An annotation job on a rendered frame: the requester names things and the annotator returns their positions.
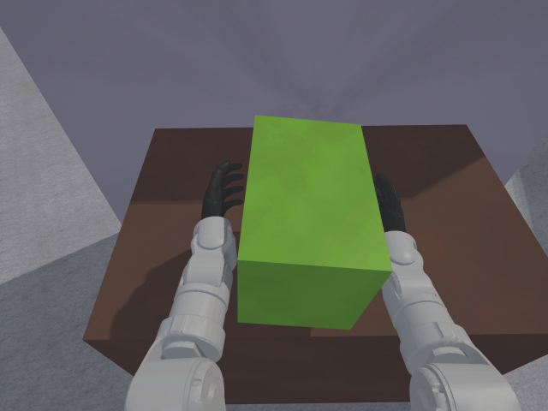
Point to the robot left forearm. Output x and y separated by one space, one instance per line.
195 325

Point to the carton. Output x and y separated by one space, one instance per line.
312 250

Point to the robot right forearm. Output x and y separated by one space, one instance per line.
423 324

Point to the pedestal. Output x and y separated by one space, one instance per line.
482 258

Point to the robot left hand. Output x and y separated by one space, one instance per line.
215 195

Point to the robot right hand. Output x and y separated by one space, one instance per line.
389 204

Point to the robot left upper arm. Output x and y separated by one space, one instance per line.
186 384

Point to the robot right upper arm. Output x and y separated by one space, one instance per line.
460 387

